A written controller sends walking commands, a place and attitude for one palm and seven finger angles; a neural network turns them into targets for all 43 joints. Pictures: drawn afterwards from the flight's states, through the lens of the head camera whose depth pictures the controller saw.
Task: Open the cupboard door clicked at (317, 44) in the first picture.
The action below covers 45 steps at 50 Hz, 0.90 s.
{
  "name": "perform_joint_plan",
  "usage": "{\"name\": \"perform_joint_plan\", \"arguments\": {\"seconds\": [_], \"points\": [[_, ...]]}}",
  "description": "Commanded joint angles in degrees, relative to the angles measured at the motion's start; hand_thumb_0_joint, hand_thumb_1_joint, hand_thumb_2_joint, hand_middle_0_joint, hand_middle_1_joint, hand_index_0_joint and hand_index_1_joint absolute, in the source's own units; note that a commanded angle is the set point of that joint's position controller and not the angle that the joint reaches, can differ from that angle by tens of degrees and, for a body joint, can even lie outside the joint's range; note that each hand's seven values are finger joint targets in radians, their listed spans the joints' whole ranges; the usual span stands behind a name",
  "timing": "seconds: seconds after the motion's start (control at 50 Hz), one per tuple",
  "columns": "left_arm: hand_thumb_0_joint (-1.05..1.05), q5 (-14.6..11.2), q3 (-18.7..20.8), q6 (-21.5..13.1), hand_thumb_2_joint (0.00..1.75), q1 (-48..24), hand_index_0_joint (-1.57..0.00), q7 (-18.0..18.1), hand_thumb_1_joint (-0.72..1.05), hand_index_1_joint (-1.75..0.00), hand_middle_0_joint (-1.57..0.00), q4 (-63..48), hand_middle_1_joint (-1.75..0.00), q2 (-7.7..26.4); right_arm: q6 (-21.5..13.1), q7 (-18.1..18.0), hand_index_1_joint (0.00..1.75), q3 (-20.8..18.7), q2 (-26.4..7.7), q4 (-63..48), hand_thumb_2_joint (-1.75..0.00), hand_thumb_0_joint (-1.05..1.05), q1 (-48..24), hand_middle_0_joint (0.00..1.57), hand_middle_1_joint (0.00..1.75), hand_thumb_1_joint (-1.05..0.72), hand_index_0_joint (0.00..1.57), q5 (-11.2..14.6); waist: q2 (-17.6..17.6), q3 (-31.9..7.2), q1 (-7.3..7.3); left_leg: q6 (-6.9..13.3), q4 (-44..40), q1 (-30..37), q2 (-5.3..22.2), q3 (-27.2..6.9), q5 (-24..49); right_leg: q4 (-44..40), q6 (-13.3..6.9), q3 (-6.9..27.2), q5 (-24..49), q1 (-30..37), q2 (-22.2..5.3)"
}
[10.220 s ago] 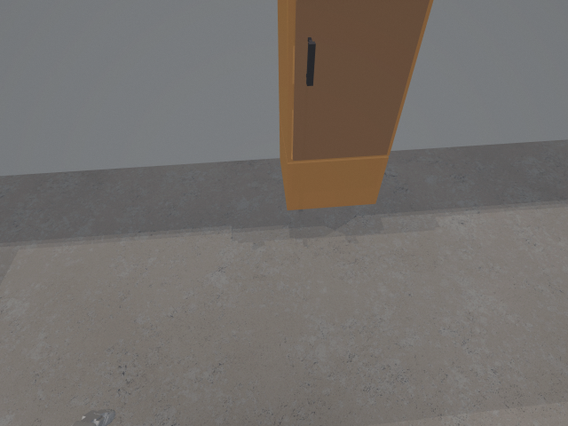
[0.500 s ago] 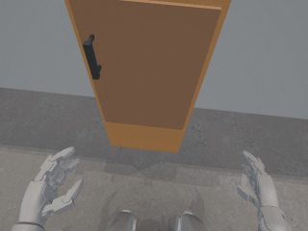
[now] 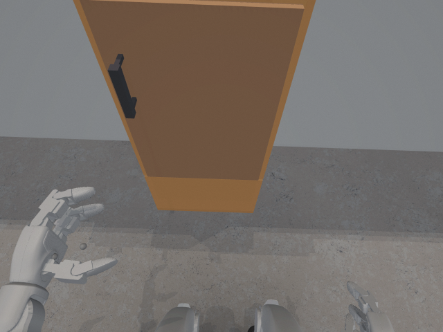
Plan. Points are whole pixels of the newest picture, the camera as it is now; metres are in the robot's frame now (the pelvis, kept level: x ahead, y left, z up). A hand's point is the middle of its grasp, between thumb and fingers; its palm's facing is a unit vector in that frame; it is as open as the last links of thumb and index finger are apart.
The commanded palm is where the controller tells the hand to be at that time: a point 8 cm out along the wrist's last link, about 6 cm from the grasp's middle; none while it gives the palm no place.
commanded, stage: raise the hand with hooked fingers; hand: left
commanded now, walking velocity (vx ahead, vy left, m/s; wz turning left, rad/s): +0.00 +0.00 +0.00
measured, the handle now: (125, 87) +0.59 +0.25 +0.06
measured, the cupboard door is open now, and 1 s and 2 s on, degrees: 0 0 0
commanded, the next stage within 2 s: move the hooked fingers beside the handle in 1.12 s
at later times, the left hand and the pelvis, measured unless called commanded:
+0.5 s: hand (56, 212) +0.29 +0.28 +0.07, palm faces +0.03 -1.00 -0.06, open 13.9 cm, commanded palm +0.26 +0.33 +0.07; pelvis +0.01 +0.01 +0.01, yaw +0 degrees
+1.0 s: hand (63, 199) +0.31 +0.27 +0.08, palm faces +0.03 -1.00 -0.04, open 14.0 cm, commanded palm +0.28 +0.32 +0.08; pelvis +0.01 +0.00 +0.02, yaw -1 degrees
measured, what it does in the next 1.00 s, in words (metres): stands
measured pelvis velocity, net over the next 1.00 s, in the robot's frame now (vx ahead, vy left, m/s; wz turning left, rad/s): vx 0.01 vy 0.00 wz -0.01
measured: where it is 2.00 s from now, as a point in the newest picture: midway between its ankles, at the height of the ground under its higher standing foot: outside the picture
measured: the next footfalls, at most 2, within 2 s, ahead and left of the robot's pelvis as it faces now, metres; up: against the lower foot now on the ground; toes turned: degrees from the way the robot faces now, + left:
none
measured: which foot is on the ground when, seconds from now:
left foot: down 0.00-1.00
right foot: down 0.00-1.00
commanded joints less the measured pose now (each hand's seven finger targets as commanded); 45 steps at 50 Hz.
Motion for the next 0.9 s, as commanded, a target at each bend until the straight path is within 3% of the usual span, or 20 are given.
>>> {"name": "perform_joint_plan", "arguments": {"seconds": [0.0, 0.06, 0.2, 0.3, 0.4, 0.48, 0.58, 0.68, 0.72, 0.76, 0.88], "points": [[0.0, -1.2, 5.7, -4.0, 0.4, -6.6, -0.28, -0.2, -0.27, -1.05, -0.28, -11.5, -1.05, 11.6, -3.7, -0.7, 0.3, -2.4, -7.7, -10.3, -0.9, 0.0, -3.2, 0.2, 0.3, -0.9, 0.2, 0.4, 3.1, -12.7, 1.18, -0.3, -13.4, 5.3, -1.6, -2.6, 11.3, -9.2, -1.0, 2.0, 0.2, 13.6, 2.7], [0.0, -1.5, 6.7, -3.7, 0.37, -7.6, -0.29, 0.1, -0.34, -1.1, -0.29, -10.9, -1.1, 12.7, -3.4, -0.6, 0.3, -2.2, -7.9, -10.2, -0.9, 0.0, -2.5, 0.2, 0.3, -0.9, 0.2, 0.2, 2.7, -12.8, 1.1, -0.6, -13.8, 6.7, -1.4, -3.1, 14.7, -8.9, -1.3, 1.1, 3.9, 14.7, 3.2], [0.0, -1.2, 6.9, -1.5, 0.3, -12.0, -0.3, -1.8, -0.5, -1.2, -0.3, -7.5, -1.2, 13.6, -2.3, -0.4, 0.3, -1.8, -8.3, -10.1, -0.9, 0.0, -2.2, 0.2, 0.3, -0.9, 0.2, 0.4, 5.4, -12.6, 0.74, -1.4, -14.7, 9.6, -1.0, -3.3, 18.6, -9.1, -1.4, 0.5, 7.9, 14.8, 3.5], [0.0, -1.8, 8.0, 0.0, 0.3, -15.6, -0.3, -3.5, -0.5, -1.2, -0.3, -4.6, -1.2, 15.0, -1.8, -0.6, 0.3, -1.4, -8.4, -9.9, -0.9, 0.0, -2.0, 0.2, 0.3, -0.9, 0.2, 0.4, 3.8, -13.2, 0.44, -1.4, -14.8, 10.6, -1.0, -3.3, 19.9, -9.8, -1.3, 0.4, 9.7, 15.7, 3.8], [0.0, -2.0, 9.6, 0.4, 0.3, -20.1, -0.3, -4.6, -0.5, -1.2, -0.3, -3.9, -1.2, 17.4, -1.5, -0.7, 0.3, -1.2, -8.4, -9.7, -0.9, 0.0, -2.0, 0.2, 0.3, -0.9, 0.2, 0.2, 5.4, -15.3, 0.79, -1.8, -15.2, 12.7, -0.9, -3.5, 22.9, -9.9, -1.4, 0.5, 11.6, 16.9, 3.8], [0.0, -2.4, 10.9, 0.8, 0.3, -22.1, -0.3, -5.7, -0.5, -1.2, -0.3, -0.3, -1.2, 19.0, -1.1, -0.8, 0.3, -0.9, -8.7, -9.1, -0.9, 0.0, -1.5, 0.2, 0.3, -0.9, 0.2, 0.2, 4.3, -15.2, 0.78, -1.8, -15.4, 12.6, -0.8, -3.4, 24.7, -10.2, -1.5, 0.6, 13.2, 17.8, 3.8], [0.0, -2.5, 12.3, 1.3, 0.3, -25.9, -0.3, -7.1, -0.5, -1.2, -0.3, 3.4, -1.2, 21.0, -0.5, -1.0, 0.3, -0.9, -9.0, -8.8, -0.9, 0.0, -1.1, 0.2, 0.3, -0.9, 0.2, 0.2, 4.0, -15.5, 0.65, -1.4, -16.1, 12.5, -0.9, -2.9, 23.5, -11.3, -1.4, 1.1, 13.0, 18.9, 3.7], [0.0, -2.9, 11.5, 1.3, 0.3, -23.6, -0.3, -8.2, -0.5, -1.2, -0.3, 5.7, -1.2, 19.6, -0.3, -0.6, 0.3, -1.1, -8.9, -9.2, -0.9, 0.0, -0.7, 0.2, 0.3, -0.9, 0.2, 0.2, 3.2, -14.8, 1.07, -1.3, -16.6, 12.5, -0.9, -2.7, 24.7, -11.8, -1.5, 1.2, 14.2, 19.9, 3.7], [0.0, -2.7, 11.8, 0.9, 0.3, -23.7, -0.3, -7.9, -0.5, -1.2, -0.3, 5.1, -1.2, 20.1, -0.1, -0.4, 0.3, -1.3, -9.0, -9.4, -0.9, 0.0, -0.7, 0.2, 0.3, -0.9, 0.2, 0.2, 2.9, -15.3, 1.11, -1.1, -16.7, 12.0, -1.0, -2.4, 23.6, -12.0, -1.3, 1.4, 13.7, 20.3, 3.6], [0.0, -2.7, 12.7, 0.4, 0.3, -24.9, -0.3, -7.4, -0.5, -1.2, -0.3, 3.8, -1.2, 21.6, 0.0, -0.3, 0.3, -1.3, -9.1, -9.6, -0.9, 0.0, -0.7, 0.2, 0.3, -0.9, 0.2, 0.0, 4.9, -14.8, 1.15, -1.2, -16.6, 12.3, -1.1, -2.4, 23.7, -11.7, -1.7, 1.4, 13.4, 19.8, 3.8], [0.0, -2.8, 13.3, -0.9, 0.3, -25.8, -0.3, -6.5, -0.5, -1.2, -0.3, 4.4, -1.2, 21.5, 0.5, -0.6, 0.3, -1.2, -8.7, -9.5, -0.9, 0.0, -0.8, 0.2, 0.3, -0.9, 0.2, 0.1, 3.4, -14.5, 0.77, -0.7, -16.8, 10.6, -1.3, -1.6, 19.6, -12.8, -1.2, 2.6, 11.5, 21.2, 3.5]]}}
